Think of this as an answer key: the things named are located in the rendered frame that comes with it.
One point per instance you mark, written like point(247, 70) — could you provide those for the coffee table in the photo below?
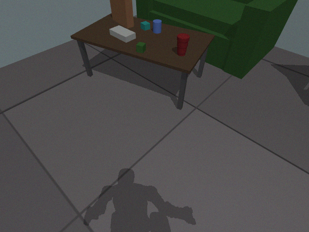
point(161, 48)

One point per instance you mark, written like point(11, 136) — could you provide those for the sofa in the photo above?
point(245, 30)

